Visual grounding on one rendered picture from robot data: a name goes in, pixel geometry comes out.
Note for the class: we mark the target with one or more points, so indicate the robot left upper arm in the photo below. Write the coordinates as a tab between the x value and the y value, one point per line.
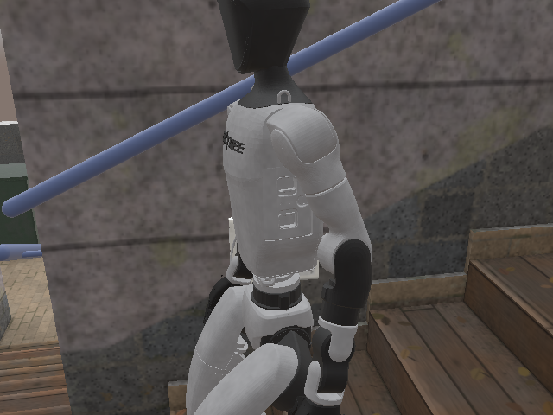
307	144

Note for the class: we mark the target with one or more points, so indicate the left robot hand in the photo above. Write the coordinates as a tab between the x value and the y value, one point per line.
304	406

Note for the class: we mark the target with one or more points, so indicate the right robot hand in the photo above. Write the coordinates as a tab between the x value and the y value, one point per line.
216	293

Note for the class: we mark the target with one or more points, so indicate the robot left forearm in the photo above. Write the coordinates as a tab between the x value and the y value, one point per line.
333	342

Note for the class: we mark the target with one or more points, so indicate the humanoid robot torso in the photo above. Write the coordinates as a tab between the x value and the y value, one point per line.
277	232

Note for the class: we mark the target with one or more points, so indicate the robot head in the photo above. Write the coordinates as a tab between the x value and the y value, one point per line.
261	36

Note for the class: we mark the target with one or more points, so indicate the robot right forearm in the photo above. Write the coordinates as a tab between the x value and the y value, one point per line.
237	273

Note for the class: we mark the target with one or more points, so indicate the robot right upper arm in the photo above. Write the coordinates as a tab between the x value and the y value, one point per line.
231	106

